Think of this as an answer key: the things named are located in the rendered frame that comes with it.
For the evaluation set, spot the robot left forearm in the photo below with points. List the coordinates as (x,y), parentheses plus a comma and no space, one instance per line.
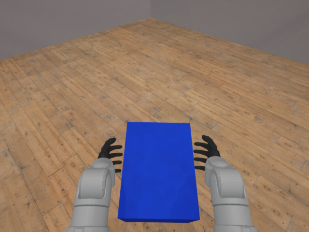
(93,197)

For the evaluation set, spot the robot left hand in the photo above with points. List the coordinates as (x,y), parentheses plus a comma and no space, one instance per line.
(106,149)

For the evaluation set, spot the robot right hand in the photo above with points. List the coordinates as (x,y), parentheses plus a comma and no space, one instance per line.
(212,150)

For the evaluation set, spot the robot right forearm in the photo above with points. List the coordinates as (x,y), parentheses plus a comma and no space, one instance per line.
(228,197)

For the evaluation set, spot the carton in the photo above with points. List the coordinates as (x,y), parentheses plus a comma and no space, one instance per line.
(158,177)

